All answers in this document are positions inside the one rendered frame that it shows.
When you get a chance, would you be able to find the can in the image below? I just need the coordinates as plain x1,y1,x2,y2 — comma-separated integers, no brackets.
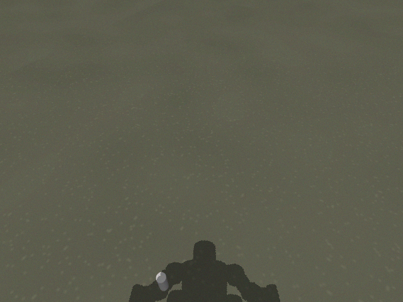
156,272,169,291

